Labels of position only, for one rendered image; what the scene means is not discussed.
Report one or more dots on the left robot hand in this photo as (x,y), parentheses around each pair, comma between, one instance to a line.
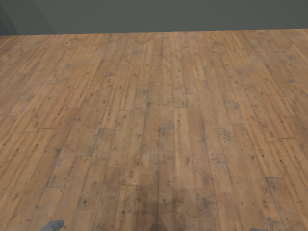
(53,225)

